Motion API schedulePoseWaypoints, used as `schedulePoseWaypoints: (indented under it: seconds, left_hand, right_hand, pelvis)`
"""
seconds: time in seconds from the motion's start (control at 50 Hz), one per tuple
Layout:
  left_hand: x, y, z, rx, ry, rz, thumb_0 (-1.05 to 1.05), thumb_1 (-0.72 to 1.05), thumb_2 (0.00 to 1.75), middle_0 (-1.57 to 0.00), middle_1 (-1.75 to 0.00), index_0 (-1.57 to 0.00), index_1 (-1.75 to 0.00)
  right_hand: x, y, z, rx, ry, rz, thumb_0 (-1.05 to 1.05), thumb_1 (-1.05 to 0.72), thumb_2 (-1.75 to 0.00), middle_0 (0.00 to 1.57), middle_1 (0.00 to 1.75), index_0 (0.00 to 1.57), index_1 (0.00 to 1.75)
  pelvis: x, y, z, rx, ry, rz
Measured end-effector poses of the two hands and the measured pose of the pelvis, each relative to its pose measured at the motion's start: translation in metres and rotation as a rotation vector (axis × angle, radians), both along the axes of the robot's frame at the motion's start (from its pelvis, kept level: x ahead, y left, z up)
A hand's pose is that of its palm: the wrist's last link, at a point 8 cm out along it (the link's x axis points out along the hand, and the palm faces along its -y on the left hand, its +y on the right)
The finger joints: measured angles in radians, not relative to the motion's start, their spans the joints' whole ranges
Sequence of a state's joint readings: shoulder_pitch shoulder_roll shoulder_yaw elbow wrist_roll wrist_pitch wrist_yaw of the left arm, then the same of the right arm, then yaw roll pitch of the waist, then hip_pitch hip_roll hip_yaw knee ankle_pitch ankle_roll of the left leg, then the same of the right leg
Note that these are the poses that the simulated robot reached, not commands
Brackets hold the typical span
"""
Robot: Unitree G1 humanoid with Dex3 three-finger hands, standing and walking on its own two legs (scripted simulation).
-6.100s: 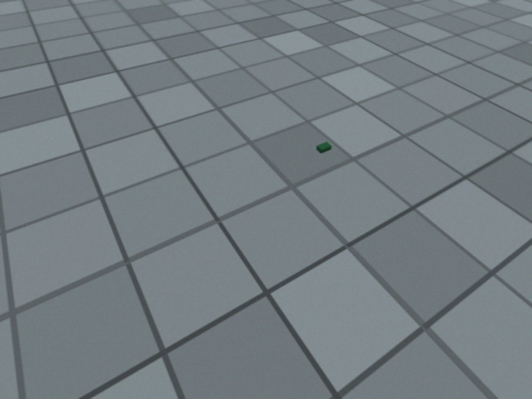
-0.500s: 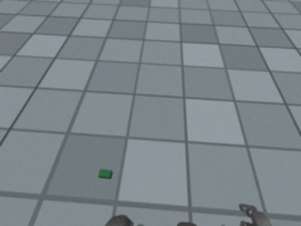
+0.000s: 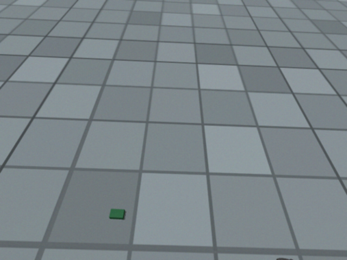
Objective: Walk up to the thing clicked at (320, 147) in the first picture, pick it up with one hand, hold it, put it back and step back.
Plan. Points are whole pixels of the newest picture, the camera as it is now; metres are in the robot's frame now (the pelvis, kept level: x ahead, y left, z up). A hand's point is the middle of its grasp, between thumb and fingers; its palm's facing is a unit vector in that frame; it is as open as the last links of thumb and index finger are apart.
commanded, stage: walk up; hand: left
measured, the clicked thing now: (117, 214) +0.48 +0.29 -0.76
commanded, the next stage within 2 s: stand in 0.70 s
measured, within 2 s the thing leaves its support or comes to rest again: neither
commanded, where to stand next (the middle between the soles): +0.12 +0.02 m, yaw +1 degrees
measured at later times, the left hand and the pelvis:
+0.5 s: hand out of the picture +0.09 +0.25 -0.15, palm faces -0.02 -0.93 -0.36, open 7.4 cm; pelvis +0.01 -0.01 +0.01, yaw +0 degrees
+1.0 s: hand out of the picture +0.11 +0.24 -0.15, palm faces -0.02 -0.95 -0.32, open 7.4 cm; pelvis +0.03 -0.01 +0.01, yaw +0 degrees
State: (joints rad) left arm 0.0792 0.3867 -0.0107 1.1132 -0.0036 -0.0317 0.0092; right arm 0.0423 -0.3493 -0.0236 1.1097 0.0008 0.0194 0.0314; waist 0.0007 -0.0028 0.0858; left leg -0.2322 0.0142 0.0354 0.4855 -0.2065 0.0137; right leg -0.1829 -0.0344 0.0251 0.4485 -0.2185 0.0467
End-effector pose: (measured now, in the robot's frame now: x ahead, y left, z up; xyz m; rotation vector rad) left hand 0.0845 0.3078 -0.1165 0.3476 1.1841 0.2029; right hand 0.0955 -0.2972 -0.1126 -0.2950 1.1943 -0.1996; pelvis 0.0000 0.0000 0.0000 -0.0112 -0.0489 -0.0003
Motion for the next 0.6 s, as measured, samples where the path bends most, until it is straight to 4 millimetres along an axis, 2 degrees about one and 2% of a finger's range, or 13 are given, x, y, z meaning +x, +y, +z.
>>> schedulePoseWaypoints:
  seconds: [0.18, 0.4, 0.6]
  left_hand:
    - [0.000, -0.007, 0.008, -0.006, 0.002, 0.004, 0.01, 0.90, 0.90, -0.20, -0.30, -0.20, -0.30]
    - [-0.006, -0.011, 0.008, -0.008, 0.032, 0.020, 0.01, 0.90, 0.90, -0.20, -0.30, -0.20, -0.30]
    - [0.001, -0.013, 0.007, -0.013, 0.037, 0.020, 0.01, 0.90, 0.90, -0.20, -0.30, -0.20, -0.30]
  right_hand:
    - [0.007, -0.002, 0.003, 0.015, -0.019, 0.008, 0.00, -0.91, -0.90, 0.21, 0.30, 0.20, 0.30]
    - [-0.004, -0.006, 0.000, 0.015, 0.025, -0.006, 0.00, -0.91, -0.90, 0.21, 0.30, 0.20, 0.30]
    - [-0.010, -0.006, -0.001, 0.013, 0.055, -0.019, 0.00, -0.91, -0.90, 0.21, 0.30, 0.20, 0.30]
  pelvis:
    - [0.001, -0.003, 0.006, 0.006, 0.005, -0.001]
    - [0.006, -0.007, 0.008, 0.007, 0.009, 0.003]
    - [0.012, -0.006, 0.008, 0.008, 0.014, 0.005]
